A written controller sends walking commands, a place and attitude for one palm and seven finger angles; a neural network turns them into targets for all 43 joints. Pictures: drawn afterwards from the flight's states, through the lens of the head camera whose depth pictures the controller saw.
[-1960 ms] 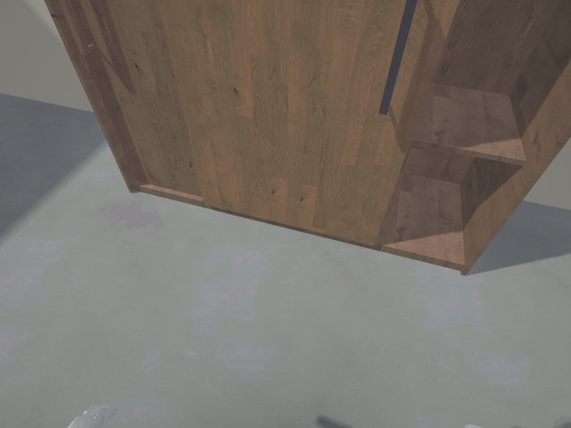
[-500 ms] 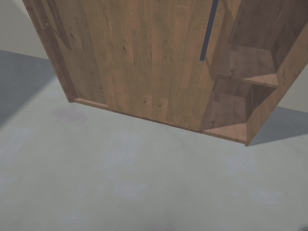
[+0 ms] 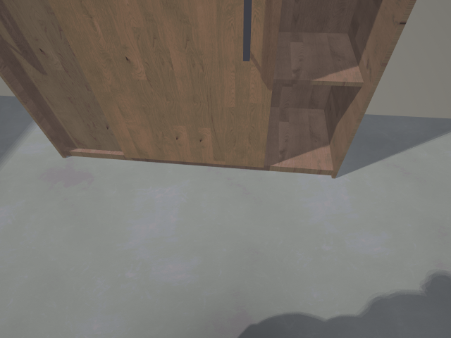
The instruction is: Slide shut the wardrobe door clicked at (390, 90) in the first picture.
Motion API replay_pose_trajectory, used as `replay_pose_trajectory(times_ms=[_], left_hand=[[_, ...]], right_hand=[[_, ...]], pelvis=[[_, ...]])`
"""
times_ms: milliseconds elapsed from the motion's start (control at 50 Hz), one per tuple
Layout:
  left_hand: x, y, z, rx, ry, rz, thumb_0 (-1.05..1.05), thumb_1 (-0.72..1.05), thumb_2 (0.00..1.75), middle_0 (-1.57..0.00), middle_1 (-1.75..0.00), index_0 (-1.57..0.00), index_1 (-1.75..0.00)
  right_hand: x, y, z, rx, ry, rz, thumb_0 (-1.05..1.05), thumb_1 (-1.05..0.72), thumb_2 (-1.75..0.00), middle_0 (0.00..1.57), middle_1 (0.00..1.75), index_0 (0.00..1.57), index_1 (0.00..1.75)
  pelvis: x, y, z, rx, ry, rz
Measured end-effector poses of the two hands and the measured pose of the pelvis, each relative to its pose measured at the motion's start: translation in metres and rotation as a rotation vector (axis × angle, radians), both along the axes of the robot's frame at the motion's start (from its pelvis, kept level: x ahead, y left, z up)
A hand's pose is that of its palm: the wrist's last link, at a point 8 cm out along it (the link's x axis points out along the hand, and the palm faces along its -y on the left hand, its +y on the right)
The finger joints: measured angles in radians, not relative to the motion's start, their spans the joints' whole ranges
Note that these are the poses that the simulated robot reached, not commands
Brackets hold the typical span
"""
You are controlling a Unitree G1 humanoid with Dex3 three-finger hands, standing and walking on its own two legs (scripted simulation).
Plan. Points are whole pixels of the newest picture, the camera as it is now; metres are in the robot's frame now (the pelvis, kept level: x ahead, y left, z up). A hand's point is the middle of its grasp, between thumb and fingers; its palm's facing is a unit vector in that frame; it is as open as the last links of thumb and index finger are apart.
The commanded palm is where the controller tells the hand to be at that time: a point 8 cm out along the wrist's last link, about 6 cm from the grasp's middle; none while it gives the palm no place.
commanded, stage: walk to a spot facing it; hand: left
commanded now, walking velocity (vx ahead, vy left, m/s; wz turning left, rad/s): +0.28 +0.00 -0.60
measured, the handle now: (248, 5) +1.01 +0.03 +0.13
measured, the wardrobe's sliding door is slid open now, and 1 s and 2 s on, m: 0.37 0.37 0.37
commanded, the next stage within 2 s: none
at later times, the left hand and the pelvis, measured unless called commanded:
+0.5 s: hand out of the picture +0.09 +0.21 -0.13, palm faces -0.10 -0.97 -0.22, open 7.4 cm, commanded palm none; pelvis +0.10 +0.02 +0.03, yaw -13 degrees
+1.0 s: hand (178, 215) +0.41 +0.17 -0.15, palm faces -0.53 -0.82 -0.20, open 7.4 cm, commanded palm none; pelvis +0.21 +0.06 +0.02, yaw -34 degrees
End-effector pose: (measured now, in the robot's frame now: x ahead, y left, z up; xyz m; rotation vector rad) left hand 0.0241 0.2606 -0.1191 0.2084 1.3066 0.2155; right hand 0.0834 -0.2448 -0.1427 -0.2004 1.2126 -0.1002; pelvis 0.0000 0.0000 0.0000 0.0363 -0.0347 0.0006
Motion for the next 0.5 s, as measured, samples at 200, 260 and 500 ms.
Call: replay_pose_trajectory(times_ms=[200, 260, 500], left_hand=[[-0.014, -0.034, 0.024, -0.035, 0.059, -0.024, 0.00, 0.91, 0.90, -0.20, -0.30, -0.20, -0.30], [-0.009, -0.034, 0.028, -0.040, 0.085, -0.046, 0.00, 0.90, 0.90, -0.20, -0.30, -0.20, -0.30], [0.064, 0.001, 0.017, -0.053, 0.103, -0.117, 0.00, 0.90, 0.90, -0.20, -0.30, -0.20, -0.30]], right_hand=[[-0.002, -0.024, 0.029, 0.010, -0.017, -0.082, 0.01, -0.91, -0.90, 0.20, 0.30, 0.20, 0.30], [0.006, -0.029, 0.036, -0.003, -0.048, -0.120, 0.01, -0.91, -0.90, 0.20, 0.30, 0.20, 0.30], [0.082, 0.004, 0.051, -0.022, -0.146, -0.188, 0.01, -0.91, -0.90, 0.20, 0.30, 0.19, 0.30]], pelvis=[[0.017, -0.014, 0.028, 0.006, 0.038, -0.086], [0.028, -0.012, 0.031, 0.004, 0.051, -0.120], [0.095, 0.022, 0.029, -0.027, 0.068, -0.234]])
